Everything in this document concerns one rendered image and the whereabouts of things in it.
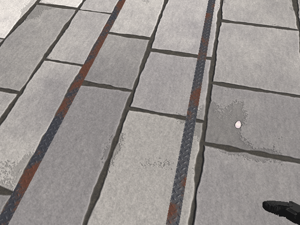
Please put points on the right robot hand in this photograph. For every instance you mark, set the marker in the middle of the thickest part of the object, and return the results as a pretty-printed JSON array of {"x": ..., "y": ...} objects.
[{"x": 290, "y": 210}]

